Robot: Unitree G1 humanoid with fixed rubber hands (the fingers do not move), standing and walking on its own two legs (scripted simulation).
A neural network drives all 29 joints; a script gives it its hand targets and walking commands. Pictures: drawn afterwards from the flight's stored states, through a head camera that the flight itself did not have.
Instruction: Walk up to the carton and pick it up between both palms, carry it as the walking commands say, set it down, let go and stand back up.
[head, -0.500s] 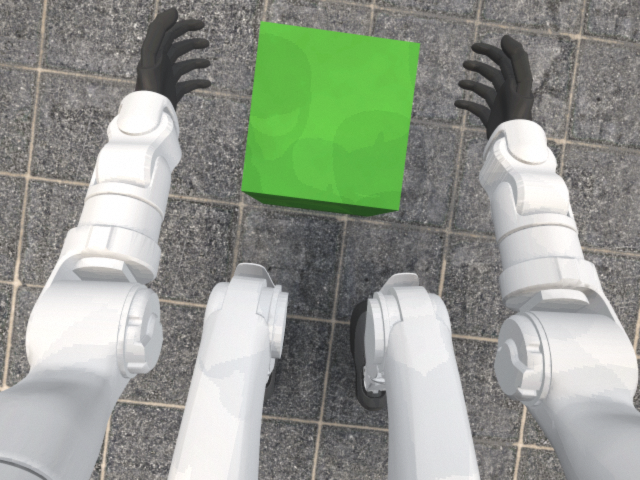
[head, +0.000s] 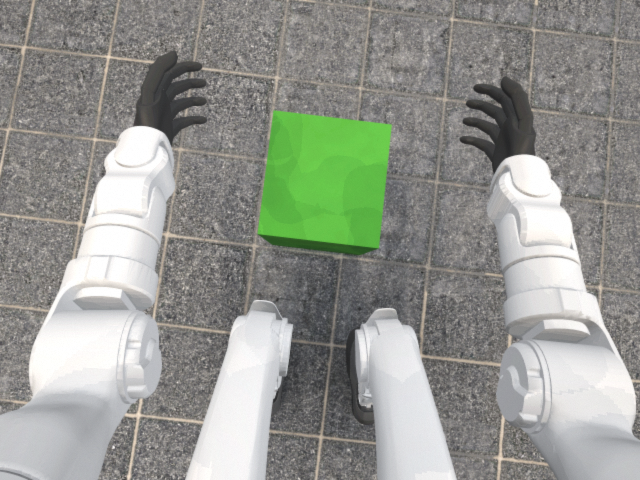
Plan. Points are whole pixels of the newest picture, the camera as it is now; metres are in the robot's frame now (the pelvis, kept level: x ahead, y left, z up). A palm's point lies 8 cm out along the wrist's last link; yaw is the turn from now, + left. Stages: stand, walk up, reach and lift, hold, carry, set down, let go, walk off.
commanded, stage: set down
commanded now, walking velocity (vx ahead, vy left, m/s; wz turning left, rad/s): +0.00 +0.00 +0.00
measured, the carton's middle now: (323, 193) +0.49 +0.01 -0.42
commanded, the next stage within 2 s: let go in 0.50 s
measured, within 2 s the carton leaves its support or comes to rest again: neither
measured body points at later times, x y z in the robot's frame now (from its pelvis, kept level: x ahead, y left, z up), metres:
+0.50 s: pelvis +0.03 +0.00 +0.11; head +0.27 +0.01 +0.49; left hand +0.48 +0.21 +0.01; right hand +0.48 -0.20 +0.01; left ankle +0.08 +0.10 -0.51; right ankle +0.08 -0.11 -0.51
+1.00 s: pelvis +0.06 +0.00 +0.17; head +0.22 +0.00 +0.58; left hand +0.37 +0.23 +0.08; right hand +0.37 -0.22 +0.08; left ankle +0.08 +0.10 -0.51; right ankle +0.08 -0.11 -0.51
